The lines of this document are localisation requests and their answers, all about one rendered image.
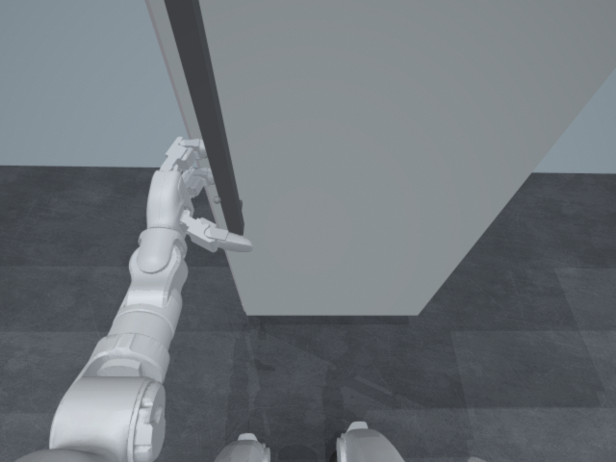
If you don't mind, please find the left robot shin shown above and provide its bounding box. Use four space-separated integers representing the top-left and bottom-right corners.
238 433 258 441

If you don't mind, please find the fridge door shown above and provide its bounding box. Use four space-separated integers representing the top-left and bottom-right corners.
149 0 616 316

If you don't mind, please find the left robot forearm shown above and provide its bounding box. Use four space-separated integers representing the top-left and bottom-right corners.
49 227 188 449

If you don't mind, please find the robot shin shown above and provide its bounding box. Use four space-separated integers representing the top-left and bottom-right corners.
238 433 258 441
346 422 368 434

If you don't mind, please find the right robot shin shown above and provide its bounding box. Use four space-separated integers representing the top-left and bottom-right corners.
346 422 368 434

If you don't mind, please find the handle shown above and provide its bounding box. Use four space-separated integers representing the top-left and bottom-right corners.
165 0 244 236

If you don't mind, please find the robot left upper arm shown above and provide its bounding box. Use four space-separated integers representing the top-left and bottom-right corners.
14 376 166 462

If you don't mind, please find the robot left hand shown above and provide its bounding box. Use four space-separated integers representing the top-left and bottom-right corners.
146 137 253 252

